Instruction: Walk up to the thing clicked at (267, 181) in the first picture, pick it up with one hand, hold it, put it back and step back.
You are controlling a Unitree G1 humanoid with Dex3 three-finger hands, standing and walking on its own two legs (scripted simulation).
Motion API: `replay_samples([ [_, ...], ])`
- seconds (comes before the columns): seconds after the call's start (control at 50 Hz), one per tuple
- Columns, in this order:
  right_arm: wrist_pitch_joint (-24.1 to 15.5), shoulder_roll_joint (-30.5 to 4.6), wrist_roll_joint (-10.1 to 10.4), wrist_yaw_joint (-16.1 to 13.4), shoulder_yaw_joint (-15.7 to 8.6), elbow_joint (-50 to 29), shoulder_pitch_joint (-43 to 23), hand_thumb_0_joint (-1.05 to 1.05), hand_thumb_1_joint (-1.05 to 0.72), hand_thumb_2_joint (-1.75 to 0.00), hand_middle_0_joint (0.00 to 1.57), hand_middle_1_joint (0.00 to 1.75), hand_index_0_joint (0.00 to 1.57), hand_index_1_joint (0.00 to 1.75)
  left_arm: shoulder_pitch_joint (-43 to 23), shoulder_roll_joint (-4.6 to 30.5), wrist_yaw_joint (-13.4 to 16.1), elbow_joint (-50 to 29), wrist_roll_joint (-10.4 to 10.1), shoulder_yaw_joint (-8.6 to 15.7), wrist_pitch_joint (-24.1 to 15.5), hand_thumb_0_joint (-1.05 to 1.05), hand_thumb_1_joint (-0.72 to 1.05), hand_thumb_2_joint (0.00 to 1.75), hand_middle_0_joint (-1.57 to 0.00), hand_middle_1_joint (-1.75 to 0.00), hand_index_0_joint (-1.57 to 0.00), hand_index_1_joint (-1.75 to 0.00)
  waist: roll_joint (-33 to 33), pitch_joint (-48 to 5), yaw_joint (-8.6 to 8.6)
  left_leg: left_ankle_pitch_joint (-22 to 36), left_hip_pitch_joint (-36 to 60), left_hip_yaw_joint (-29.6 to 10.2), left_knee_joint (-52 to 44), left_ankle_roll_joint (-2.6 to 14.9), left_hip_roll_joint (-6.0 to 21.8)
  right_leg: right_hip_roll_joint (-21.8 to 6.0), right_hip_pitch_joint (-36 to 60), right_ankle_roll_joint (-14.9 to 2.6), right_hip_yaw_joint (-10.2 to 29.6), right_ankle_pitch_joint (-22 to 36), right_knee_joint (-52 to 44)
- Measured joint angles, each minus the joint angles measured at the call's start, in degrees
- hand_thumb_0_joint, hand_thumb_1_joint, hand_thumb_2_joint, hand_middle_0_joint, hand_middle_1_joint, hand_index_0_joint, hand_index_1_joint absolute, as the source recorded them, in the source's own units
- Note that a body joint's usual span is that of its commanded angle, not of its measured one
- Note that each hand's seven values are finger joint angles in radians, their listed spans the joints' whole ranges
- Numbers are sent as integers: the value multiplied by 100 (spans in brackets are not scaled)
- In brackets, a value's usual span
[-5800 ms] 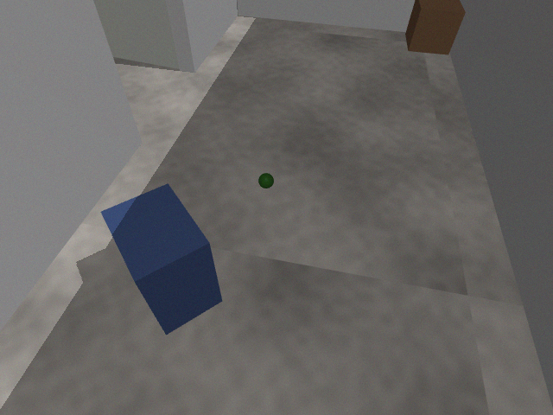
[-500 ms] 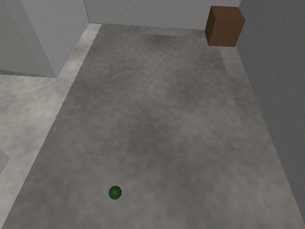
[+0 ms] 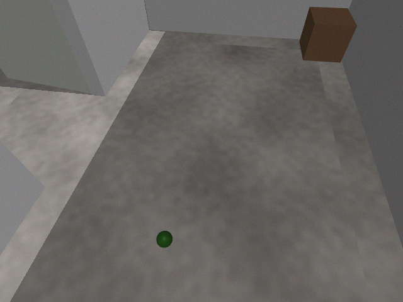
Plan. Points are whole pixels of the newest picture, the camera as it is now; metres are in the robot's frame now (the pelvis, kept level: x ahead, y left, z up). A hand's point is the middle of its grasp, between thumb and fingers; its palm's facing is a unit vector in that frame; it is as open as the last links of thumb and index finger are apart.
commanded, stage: walk up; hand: left
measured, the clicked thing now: (164, 239) +0.50 +0.22 -0.74
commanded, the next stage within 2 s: none
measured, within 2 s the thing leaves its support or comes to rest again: neither
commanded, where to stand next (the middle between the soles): +0.10 +0.02 m, yaw -5 degrees
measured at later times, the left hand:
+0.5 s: hand out of the picture +0.13 +0.29 -0.16, palm faces -0.02 -0.90 -0.43, open 7.3 cm
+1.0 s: hand out of the picture +0.10 +0.32 -0.18, palm faces +0.03 -0.93 -0.38, open 7.3 cm
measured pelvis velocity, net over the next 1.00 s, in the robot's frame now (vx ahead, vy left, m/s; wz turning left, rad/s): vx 0.00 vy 0.04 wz -0.01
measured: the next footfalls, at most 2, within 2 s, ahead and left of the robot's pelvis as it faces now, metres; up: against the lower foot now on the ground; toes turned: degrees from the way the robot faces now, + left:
left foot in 0.14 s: +0.07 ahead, +0.15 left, +0.00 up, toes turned +2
right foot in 0.48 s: +0.19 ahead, -0.13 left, +0.00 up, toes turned -3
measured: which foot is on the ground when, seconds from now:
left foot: up 0.00-0.12, down 0.14-0.50, up 0.52-0.80, down 0.82-1.00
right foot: down 0.00-0.16, up 0.18-0.46, down 0.48-0.86, up 0.88-1.00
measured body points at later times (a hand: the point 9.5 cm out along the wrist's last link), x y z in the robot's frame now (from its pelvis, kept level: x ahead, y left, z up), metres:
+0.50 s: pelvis +0.05 +0.00 -0.03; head +0.09 -0.01 +0.42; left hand +0.13 +0.33 -0.14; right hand +0.14 -0.32 -0.15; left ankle +0.03 +0.15 -0.74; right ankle +0.15 -0.13 -0.74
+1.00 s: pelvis +0.00 +0.04 -0.02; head +0.03 +0.07 +0.42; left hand +0.10 +0.37 -0.15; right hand +0.04 -0.28 -0.13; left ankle -0.03 +0.18 -0.74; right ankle +0.04 -0.12 -0.67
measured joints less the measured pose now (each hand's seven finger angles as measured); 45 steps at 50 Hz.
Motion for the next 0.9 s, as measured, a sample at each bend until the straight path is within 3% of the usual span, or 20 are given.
replay_samples([
  [0.1, -124, 5, -82, 71, -42, -80, 133, 0, -91, -89, 20, 30, 21, 30, 355, 200, -53, -192, -59, 47, -102, 0, 90, 90, -21, -30, -21, -30, -134, 45, 50, 114, 390, 207, -1241, 141, 229, -76, 293, 158, -123, 2, -132],
  [0.16, -314, 24, -55, 47, -140, -264, 105, 0, -91, -89, 20, 30, 21, 30, 547, 368, -87, -183, -75, 43, 28, 0, 90, 90, -21, -30, -21, -30, -298, 79, 40, 1266, 647, 399, -1884, 112, 176, -213, 226, 211, -26, -320, 358],
  [0.22, -453, 56, -70, -43, -160, -486, 210, 0, -91, -89, 20, 30, 21, 30, 631, 431, -62, -53, -74, 42, 241, 0, 91, 90, -20, -30, -21, -30, -400, -118, -60, 1093, 662, 492, -1729, 104, 127, -83, -383, 184, 411, -1127, 1781],
  [0.28, -493, 62, -12, -113, -103, -580, 323, 0, -91, -89, 20, 30, 21, 30, 608, 509, -87, -50, -106, 29, 240, 0, 91, 90, -20, -30, -21, -30, -434, -176, -173, 1051, 869, 472, -1877, 124, 157, 51, -864, 198, 743, -1071, 2520],
  [0.36, -494, 48, 31, -166, -21, -639, 387, 0, -91, -89, 20, 30, 21, 30, 452, 596, -49, -85, -213, 19, 138, 0, 91, 90, -20, -30, -21, -30, -490, -67, -231, 972, 1078, 499, -1912, -4, 222, -40, -1198, 304, 1008, -772, 2219],
  [0.44, -149, -25, 63, -168, -18, -779, 113, 0, -90, -89, 20, 30, 21, 30, 143, 507, 119, -138, -349, -65, 57, 0, 91, 90, -20, -30, -21, -30, -311, 269, -243, 602, 931, 557, -1334, -89, 368, -184, -1213, 419, 760, -176, 1513],
  [0.48, 40, -49, 120, -156, -44, -917, -43, 0, -90, -89, 20, 30, 21, 30, 53, 482, 184, -203, -356, -87, 12, 0, 91, 90, -20, -30, -21, -30, -219, 381, -252, 302, 702, 591, -828, -144, 414, -177, -1076, 420, 608, 449, 987],
  [0.52, 181, -120, 199, -173, -91, -991, -276, 0, -91, -89, 20, 30, 21, 30, -146, 356, 236, -222, -308, -78, 1, 0, 91, 90, -20, -30, -21, -30, 82, 582, -275, 77, 346, 450, -119, -70, 534, -32, -1207, 397, 498, 448, 1162],
  [0.58, 365, -175, 251, -235, -146, -1123, -530, 0, -91, -89, 20, 30, 20, 30, -434, 204, 269, -481, -210, -171, -2, 0, 91, 90, -20, -30, -21, -30, 272, 883, -224, -600, -408, 16, 1599, 60, 51, -72, -1445, 356, 531, 439, 1298],
  [0.62, 403, -191, 270, -230, -166, -1182, -593, 0, -91, -89, 20, 30, 20, 30, -554, 159, 303, -653, -187, -205, 5, 0, 91, 90, -21, -30, -21, -30, 306, 975, -182, -616, -749, -123, 2438, 72, -190, -128, -1558, 360, 606, 568, 1194],
  [0.68, 432, -218, 229, -190, -185, -1247, -460, 0, -91, -89, 20, 30, 20, 30, -693, 147, 394, -810, -167, -197, 47, 0, 90, 90, -21, -30, -21, -30, 367, 909, -192, -354, -970, -346, 3012, -30, -279, -215, -1746, 380, 589, 704, 1099],
  [0.72, 442, -254, 212, -179, -173, -1199, -320, 0, -91, -89, 20, 30, 20, 30, -748, 148, 461, -878, -133, -176, 42, 0, 90, 90, -21, -30, -21, -30, 412, 836, -191, -268, -849, -465, 2792, -89, -208, -261, -1833, 407, 554, 740, 1117],
  [0.76, 407, -260, 203, -172, -140, -1051, -189, 0, -91, -89, 20, 30, 20, 30, -759, 170, 472, -932, -63, -144, 52, 0, 90, 90, -21, -30, -21, -30, 408, 732, -174, -373, -521, -439, 1927, -119, -46, -298, -1898, 418, 532, 726, 1199],
  [0.82, 228, -191, 158, -149, -87, -796, 68, 0, -91, -89, 20, 30, 21, 30, -796, 286, 396, -958, -20, -89, 187, 0, 90, 90, -21, -30, -21, -30, 211, 532, -201, -370, 132, -116, 40, -103, 164, -449, -2016, 442, 495, 577, 1529],
  [0.84, 169, -81, 109, -155, -80, -672, 87, 0, -91, -89, 20, 30, 21, 30, -810, 383, 375, -935, -47, -50, 247, 0, 90, 90, -21, -30, -21, -30, -89, 575, -128, -290, 286, 62, -89, -107, 20, -554, -2038, 402, 697, 486, 1712],
  [0.88, 131, 51, 5, -135, -24, -570, 205, 0, -91, -89, 20, 30, 21, 30, -646, 465, 381, -803, -108, 23, 357, 0, 90, 90, -21, -30, -21, -30, -419, 461, -34, -254, 425, 306, -95, -78, -55, -359, -2141, 282, 1152, -440, 2211],
  [0.9, 112, 57, -3, -127, -2, -549, 290, 0, -91, -89, 20, 30, 21, 30, -565, 452, 374, -670, -116, 42, 408, 0, 91, 90, -21, -30, -21, -30, -357, 341, -143, -258, 402, 209, -60, -52, 46, -119, -2150, 296, 1206, -877, 2556],
])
